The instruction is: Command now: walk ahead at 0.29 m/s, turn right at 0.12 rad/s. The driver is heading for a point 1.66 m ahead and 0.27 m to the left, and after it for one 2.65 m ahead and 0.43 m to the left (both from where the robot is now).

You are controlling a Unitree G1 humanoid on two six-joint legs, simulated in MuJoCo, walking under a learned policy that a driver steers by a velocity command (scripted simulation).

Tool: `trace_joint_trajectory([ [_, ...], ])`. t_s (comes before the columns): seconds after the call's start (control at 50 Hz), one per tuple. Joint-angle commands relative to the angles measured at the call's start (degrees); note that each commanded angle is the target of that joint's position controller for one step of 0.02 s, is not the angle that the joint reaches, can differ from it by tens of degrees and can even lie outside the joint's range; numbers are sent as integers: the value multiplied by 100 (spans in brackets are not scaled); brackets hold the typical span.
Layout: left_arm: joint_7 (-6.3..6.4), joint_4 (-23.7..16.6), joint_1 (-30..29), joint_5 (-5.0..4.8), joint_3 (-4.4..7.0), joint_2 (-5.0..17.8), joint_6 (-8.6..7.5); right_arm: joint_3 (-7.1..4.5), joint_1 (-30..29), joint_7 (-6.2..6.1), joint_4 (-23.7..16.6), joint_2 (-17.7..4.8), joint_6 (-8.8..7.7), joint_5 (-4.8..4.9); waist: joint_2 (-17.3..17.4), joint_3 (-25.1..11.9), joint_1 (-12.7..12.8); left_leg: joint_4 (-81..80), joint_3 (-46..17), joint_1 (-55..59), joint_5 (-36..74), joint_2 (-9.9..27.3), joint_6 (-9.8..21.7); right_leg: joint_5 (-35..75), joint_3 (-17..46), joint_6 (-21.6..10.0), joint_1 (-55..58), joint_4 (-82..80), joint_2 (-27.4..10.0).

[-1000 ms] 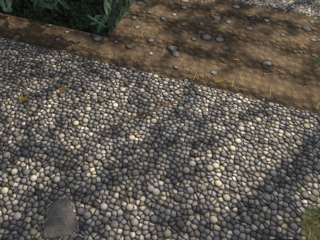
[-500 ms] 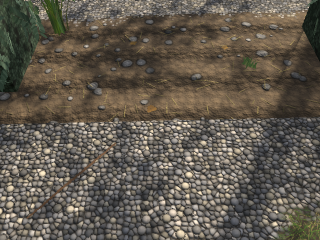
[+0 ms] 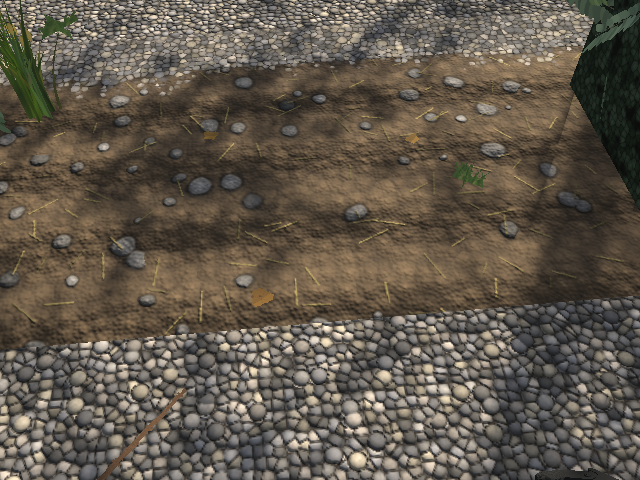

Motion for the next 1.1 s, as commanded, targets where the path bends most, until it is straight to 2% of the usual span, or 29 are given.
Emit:
trace_joint_trajectory([
  [0.02, 69, -225, 946, -326, 106, 546, -93, -410, 2597, -66, 429, -1382, -5, 80, 1291, -2706, -798, 103, -3366, 4722, 6053, 2895, 1672, -955, -237, 360, -2673, 4694, 210],
  [0.04, 90, -154, 609, -68, 160, 838, -24, -331, 2093, -3, 301, -1037, 21, 248, 296, -2038, -656, -223, -2895, 3803, 5494, 2565, 1548, -498, 76, 342, -2828, 4856, -125],
  [0.08, 16, -272, -84, 68, 97, 542, 56, -123, 1200, -38, 224, -362, 16, 214, 20, -731, -411, -836, -1817, 2369, 4186, 1962, 1159, -123, -94, 392, -3003, 4209, -544],
  [0.1, -41, -328, -264, 127, 99, 504, 147, -72, 1136, -78, 270, -286, 10, 217, 144, -492, -328, -1077, -1470, 1891, 3818, 1705, 1005, 22, -155, 419, -2845, 3820, -686],
  [0.12, -85, -257, -134, 161, 74, 388, 238, -54, 1139, -89, 344, -311, 9, 190, 254, -472, -219, -1187, -1205, 1498, 3767, 1544, 916, 153, -270, 463, -2470, 3610, -667],
  [0.16, -115, -175, -7, 124, 33, 208, 346, -40, 1174, -71, 441, -413, -43, 144, 346, -652, -72, -1222, -822, 1139, 4081, 1383, 923, 360, -425, 544, -2003, 3158, -612],
  [0.22, -74, -163, -317, 116, -43, 115, 429, -23, 1139, -62, 551, -507, -37, 108, 547, -690, -54, -1244, -526, 974, 3545, 1198, 812, 646, -653, 598, -1781, 1966, -740],
  [0.32, 8, -132, -963, 86, -106, 218, 524, -53, 1425, -94, 731, -596, 179, 113, 612, -531, -347, -1468, -954, 768, 183, 1206, 681, 865, -822, 597, -1425, 835, -827],
  [0.38, 70, -29, -1014, 136, -157, 244, 434, -16, 1481, -143, 795, -477, 292, 130, 205, -144, -278, -1307, -1155, 342, -1165, 1067, 296, 1485, -573, 459, -815, -621, -1015],
  [0.4, 102, 11, -889, 173, -143, 446, 363, 1, 1610, -141, 799, -387, 288, 123, -78, -161, -348, -1057, -1088, 292, -1183, 900, 97, 1945, -30, 367, -618, -877, -1510],
  [0.42, 108, 66, -1126, 79, -97, 704, 343, 21, 2157, -121, 914, -150, 309, 206, -705, -51, -775, -1065, -686, 560, -1336, 391, -48, 2055, 339, 139, -1101, -917, -1801],
  [0.46, 44, 131, -1276, -3, -200, 247, 295, -5, 1984, -163, 1102, -271, 388, 190, -513, 69, -627, -1036, -677, 1608, -881, 426, -134, 1189, 145, 241, -2016, -1175, -1525],
  [0.5, 70, 234, -1226, -11, -199, 266, 281, -31, 1877, -163, 1145, -343, 405, 172, -515, 36, -584, -1003, -746, 1651, -676, 540, -105, 1302, -29, 325, -1847, -1196, -1329],
  [0.64, 96, 482, -1060, -2, -214, 187, 275, 20, 1871, -217, 1445, -170, 398, 166, -141, -29, -509, -1060, -740, 1561, -525, 591, -178, 1817, -117, 256, -1415, -1110, -1325],
  [0.66, 96, 529, -982, 3, -214, 184, 277, 27, 1916, -217, 1493, -145, 403, 159, -153, -140, -495, -1036, -693, 1598, -872, 529, -171, 1350, -127, 229, -1373, -1168, -1278],
  [0.7, 87, 569, -857, 13, -108, 415, 325, -19, 1912, -200, 1494, -211, 430, 123, -327, -1, -456, -599, -442, 1295, -2144, 223, -78, -374, -5, 17, -1532, -1226, -1197],
  [0.72, 69, 566, -781, 27, -57, 499, 358, -31, 1849, -173, 1455, -208, 443, 88, -426, 229, -409, -357, -364, 917, -2648, 116, -32, -1238, 245, -138, -1655, -1392, -1318],
  [0.76, 41, 636, -410, 35, 30, 601, 373, -3, 1636, -107, 1323, 0, 415, 25, -802, 571, -245, 481, -44, 181, -2544, -51, -21, -2178, 1163, -537, -1523, -1965, -1961],
  [0.8, 24, 636, -359, 66, 89, 603, 328, -16, 1469, -68, 1188, -4, 320, -12, -844, 628, -216, 1133, -77, -100, -2133, 177, 37, -1874, 1673, -834, -1458, -2227, -2432],
  [0.84, -4, 588, -494, 86, 121, 606, 246, -66, 1483, -21, 1106, -103, 209, 29, -743, 492, -338, 1232, -208, -93, -2236, 320, 94, -1228, 1514, -847, -1350, -2161, -2445],
  [0.88, -23, 505, -807, 23, 140, 570, 192, -83, 1735, 0, 1157, -26, 122, 89, -647, 401, -576, 534, -16, 697, -1885, 216, 111, -676, 883, -634, -1682, -1959, -2093],
  [0.92, -33, 421, -1084, -6, 155, 508, 180, -126, 2576, -32, 1486, 36, 86, 118, -394, 294, -948, -383, 208, 2302, -1438, -90, 89, -521, 254, -401, -2611, -1260, -1602],
  [0.94, -46, 302, -1251, 23, 101, 286, 137, -190, 3104, -83, 1628, -170, 59, 76, 150, 230, -1138, -897, -573, 3084, -1917, 424, 156, -396, -176, -219, -3318, -342, -1260],
  [0.96, -106, 75, -1389, -14, -27, -197, 78, -326, 3685, -136, 1699, -736, 38, 66, 1526, 35, -1275, -2071, -2831, 3635, -3572, 1771, 518, -340, -1104, 70, -4233, 1467, -513],
  [0.98, -140, -87, -1586, 161, 66, 230, 70, -378, 3740, -135, 1794, -902, 105, 93, 1336, 410, -1163, -2371, -3828, 3185, -4045, 2413, 918, -589, -1059, 17, -4748, 2460, -587],
  [1.0, -198, -102, -1699, 228, 96, 315, 58, -309, 3164, -125, 1623, -616, 111, 73, 537, 716, -838, -2325, -3515, 2705, -3912, 2265, 921, -57, -778, -31, -4765, 2937, -928],
  [1.02, -257, -33, -1575, 182, 71, 176, 31, -279, 2768, -104, 1486, -500, 71, 85, 313, 708, -639, -2355, -3014, 2468, -3370, 2004, 794, 409, -722, -17, -4620, 2999, -1057],
  [1.06, -324, 54, -1441, 170, 79, 124, 8, -221, 2532, -121, 1401, -328, -30, 125, 255, 502, -472, -2409, -2108, 2512, -1963, 1599, 591, 1031, -827, 113, -4357, 2877, -1191],
  [1.1, -337, 25, -1535, 179, 83, 85, 59, -177, 2788, -134, 1532, -220, -95, 131, 333, 331, -479, -2255, -1517, 2721, -587, 1374, 545, 1330, -1015, 224, -4374, 2850, -1149],
])
Next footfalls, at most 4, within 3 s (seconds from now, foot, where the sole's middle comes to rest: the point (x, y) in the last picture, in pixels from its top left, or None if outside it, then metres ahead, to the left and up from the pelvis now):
0.40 right None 0.15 -0.12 -0.76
1.40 right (391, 441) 0.53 -0.06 -0.76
1.96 left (318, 311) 0.83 0.11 -0.76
2.52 right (355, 203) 1.18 0.03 -0.76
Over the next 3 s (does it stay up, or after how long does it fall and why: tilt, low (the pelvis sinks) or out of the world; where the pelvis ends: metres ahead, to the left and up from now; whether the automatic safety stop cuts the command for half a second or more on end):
stays up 1.22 0.15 0.02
